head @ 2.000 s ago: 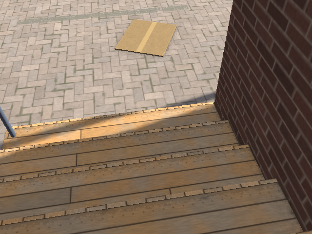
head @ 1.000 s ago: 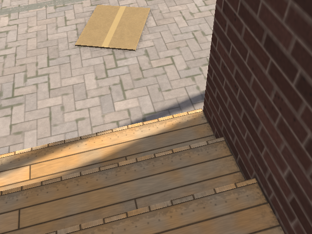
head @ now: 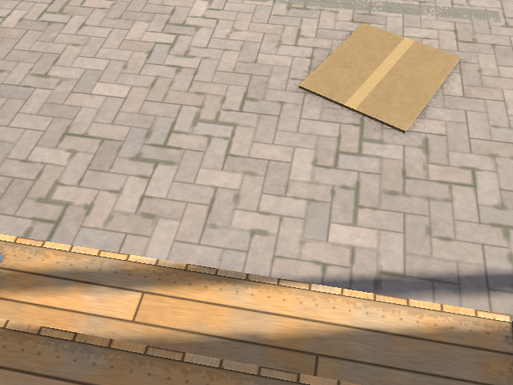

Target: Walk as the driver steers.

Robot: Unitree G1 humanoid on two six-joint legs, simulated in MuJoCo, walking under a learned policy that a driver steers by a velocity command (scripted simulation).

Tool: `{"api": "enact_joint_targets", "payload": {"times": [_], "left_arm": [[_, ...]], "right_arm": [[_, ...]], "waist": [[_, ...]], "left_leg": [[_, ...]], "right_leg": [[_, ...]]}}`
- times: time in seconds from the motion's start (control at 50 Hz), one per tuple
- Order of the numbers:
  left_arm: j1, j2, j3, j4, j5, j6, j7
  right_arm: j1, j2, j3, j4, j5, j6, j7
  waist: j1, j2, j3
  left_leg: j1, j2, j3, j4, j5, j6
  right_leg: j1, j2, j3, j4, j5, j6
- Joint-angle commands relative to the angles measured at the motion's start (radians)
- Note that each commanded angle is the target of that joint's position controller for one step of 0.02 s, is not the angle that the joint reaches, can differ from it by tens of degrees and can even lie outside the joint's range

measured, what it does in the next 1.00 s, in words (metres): steps on the spot, turning right: left foot, then right foot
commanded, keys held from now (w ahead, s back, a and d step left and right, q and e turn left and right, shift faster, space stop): e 0.74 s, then no key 0.26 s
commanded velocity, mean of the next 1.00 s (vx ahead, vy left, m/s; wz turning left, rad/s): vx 0.01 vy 0.00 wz -0.47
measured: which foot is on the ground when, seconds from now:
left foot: up 0.00-0.18, down 0.20-0.88, up 0.90-1.00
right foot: down 0.00-0.20, up 0.22-0.84, down 0.86-1.00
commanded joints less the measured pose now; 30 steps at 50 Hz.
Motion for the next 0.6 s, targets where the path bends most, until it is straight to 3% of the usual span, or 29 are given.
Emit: {"api": "enact_joint_targets", "payload": {"times": [0.02, 0.04, 0.06, 0.08, 0.12, 0.16, 0.18, 0.2, 0.22, 0.24, 0.26, 0.28, 0.3, 0.32, 0.34, 0.36, 0.38, 0.4, 0.42, 0.46, 0.52, 0.56, 0.6], "left_arm": [[0.074, 0.139, 0.042, -0.042, 0.007, 0.0, 0.057], [0.064, 0.123, 0.039, -0.051, -0.001, 0.013, 0.069], [0.058, 0.122, 0.037, -0.063, -0.003, 0.022, 0.069], [0.025, 0.139, 0.042, -0.083, 0.008, 0.025, 0.061], [-0.035, 0.177, 0.057, -0.122, 0.026, 0.03, 0.039], [-0.083, 0.196, 0.064, -0.14, 0.021, 0.041, 0.025], [-0.07, 0.181, 0.06, -0.132, 0.018, 0.05, 0.021], [0.035, 0.109, 0.039, -0.097, 0.022, 0.052, 0.019], [0.083, -0.013, 0.008, -0.16, 0.006, 0.048, 0.021], [-0.015, 0.04, 0.012, -0.177, 0.016, 0.059, 0.036], [-0.022, 0.09, 0.028, -0.144, 0.015, 0.068, 0.05], [0.02, 0.13, 0.048, -0.117, 0.021, 0.067, 0.061], [0.059, 0.132, 0.053, -0.1, 0.033, 0.059, 0.056], [0.085, 0.103, 0.041, -0.103, 0.054, 0.052, 0.039], [0.103, 0.086, 0.037, -0.103, 0.054, 0.048, 0.021], [0.1, 0.072, 0.033, -0.105, 0.038, 0.05, 0.008], [0.084, 0.078, 0.031, -0.121, 0.026, 0.051, 0.001], [0.067, 0.115, 0.042, -0.127, 0.017, 0.047, 0.008], [0.041, 0.118, 0.043, -0.139, 0.019, 0.049, 0.013], [0.025, 0.121, 0.045, -0.142, 0.023, 0.052, 0.022], [-0.019, 0.065, 0.019, -0.149, 0.032, 0.067, 0.015], [-0.02, 0.051, 0.007, -0.15, 0.033, 0.078, 0.006], [-0.038, 0.04, -0.006, -0.153, 0.035, 0.08, -0.007]], "right_arm": [[0.006, 0.004, 0.021, -0.106, -0.036, -0.001, -0.027], [0.014, 0.019, 0.033, -0.107, -0.042, 0.002, -0.022], [0.029, 0.037, 0.04, -0.101, -0.04, 0.007, -0.018], [0.051, 0.033, 0.04, -0.095, -0.026, 0.011, -0.01], [0.11, -0.014, 0.029, -0.085, 0.0, 0.013, 0.005], [0.171, -0.046, 0.016, -0.073, 0.023, 0.019, 0.017], [0.211, -0.07, 0.002, -0.064, 0.028, 0.017, 0.013], [0.24, -0.112, -0.025, -0.067, 0.009, 0.011, -0.003], [0.291, -0.219, -0.055, -0.092, -0.028, -0.003, -0.019], [0.29, -0.155, -0.039, -0.074, -0.116, -0.009, -0.009], [0.2, -0.107, -0.031, -0.086, -0.083, -0.009, 0.002], [0.079, -0.051, -0.015, -0.117, -0.042, -0.011, 0.025], [0.012, -0.027, -0.004, -0.136, -0.016, -0.019, 0.034], [0.001, -0.052, -0.014, -0.139, -0.022, -0.023, 0.032], [0.003, -0.054, -0.017, -0.149, -0.042, -0.027, 0.025], [0.035, -0.063, -0.025, -0.147, -0.061, -0.028, 0.017], [0.067, -0.061, -0.024, -0.138, -0.064, -0.027, 0.012], [0.12, -0.048, -0.017, -0.12, -0.049, -0.033, 0.009], [0.182, -0.056, -0.016, -0.091, -0.038, -0.036, 0.008], [0.245, -0.068, -0.021, -0.056, -0.032, -0.038, 0.017], [0.297, -0.099, -0.043, -0.017, -0.027, -0.033, 0.019], [0.313, -0.082, -0.045, -0.003, -0.034, -0.035, 0.009], [0.279, -0.078, -0.048, -0.01, -0.037, -0.041, -0.002]], "waist": [[0.004, -0.041, -0.116], [-0.001, -0.017, -0.116], [-0.004, -0.06, -0.135], [-0.019, -0.115, -0.151], [-0.047, -0.134, -0.161], [-0.077, -0.113, -0.16], [-0.09, -0.086, -0.169], [-0.081, -0.024, -0.18], [-0.064, 0.202, -0.198], [-0.122, 0.079, -0.056], [-0.076, -0.01, -0.048], [-0.015, 0.034, -0.062], [0.018, 0.089, -0.094], [0.041, 0.094, -0.117], [0.035, 0.076, -0.135], [0.001, 0.069, -0.133], [-0.022, 0.06, -0.127], [-0.039, 0.054, -0.11], [-0.059, 0.063, -0.098], [-0.075, 0.08, -0.09], [-0.103, 0.107, -0.086], [-0.105, 0.122, -0.085], [-0.104, 0.098, -0.066]], "left_leg": [[-0.183, 0.044, -0.078, 0.141, -0.052, -0.033], [-0.199, 0.049, -0.048, -0.065, 0.028, -0.044], [-0.127, 0.036, -0.019, -0.176, 0.09, -0.051], [-0.02, 0.015, 0.003, -0.201, 0.126, -0.046], [0.113, -0.023, 0.028, -0.296, 0.205, -0.017], [0.237, -0.043, 0.044, -0.544, 0.371, 0.027], [0.376, -0.02, 0.028, -0.674, 0.511, 0.07], [0.543, 0.092, -0.03, -0.689, 0.7, 0.175], [0.686, 0.448, -0.434, -0.728, 1.151, 0.537], [0.606, 0.605, -0.531, -0.833, 1.067, 0.592], [0.533, 0.519, -0.404, -0.857, 0.977, 0.496], [0.439, 0.396, -0.251, -0.826, 0.971, 0.395], [0.377, 0.318, -0.124, -0.788, 1.097, 0.327], [0.304, 0.28, -0.041, -0.76, 1.156, 0.275], [0.244, 0.255, 0.012, -0.761, 1.103, 0.264], [0.238, 0.253, 0.032, -0.753, 1.083, 0.289], [0.261, 0.268, 0.039, -0.754, 1.054, 0.317], [0.332, 0.303, 0.014, -0.767, 1.025, 0.34], [0.396, 0.334, -0.008, -0.772, 1.027, 0.357], [0.512, 0.357, -0.008, -0.775, 1.017, 0.363], [0.597, 0.369, 0.018, -0.797, 0.98, 0.353], [0.566, 0.405, 0.022, -0.823, 0.955, 0.356], [0.525, 0.402, 0.067, -0.859, 0.86, 0.35]], "right_leg": [[0.247, -0.282, 0.457, -0.306, 0.509, -0.285], [0.284, -0.232, 0.412, -0.293, 0.489, -0.252], [0.263, -0.197, 0.391, -0.29, 0.493, -0.241], [0.195, -0.184, 0.385, -0.303, 0.507, -0.245], [0.115, -0.173, 0.383, -0.316, 0.515, -0.251], [0.084, -0.168, 0.399, -0.3, 0.448, -0.252], [0.021, -0.159, 0.399, -0.27, 0.34, -0.23], [-0.095, -0.101, 0.353, -0.174, 0.098, -0.144], [-0.368, 0.124, 0.141, 0.099, -0.267, 0.007], [-0.56, 0.052, 0.235, 0.25, -0.305, 0.069], [-0.507, 0.028, 0.242, 0.337, -0.191, 0.085], [-0.423, 0.059, 0.207, 0.425, -0.098, 0.096], [-0.35, 0.08, 0.171, 0.501, -0.01, 0.101], [-0.296, 0.085, 0.117, 0.612, 0.031, 0.105], [-0.258, 0.086, 0.092, 0.695, 0.076, 0.114], [-0.281, 0.091, 0.093, 0.758, 0.109, 0.126], [-0.313, 0.084, 0.107, 0.774, 0.136, 0.138], [-0.371, 0.078, 0.148, 0.711, 0.165, 0.148], [-0.415, 0.065, 0.171, 0.676, 0.18, 0.151], [-0.486, 0.057, 0.18, 0.571, 0.194, 0.155], [-0.503, 0.001, 0.104, 0.325, 0.206, 0.164], [-0.446, -0.04, 0.079, 0.3, 0.19, 0.157], [-0.39, -0.068, 0.028, 0.209, 0.167, 0.143]]}}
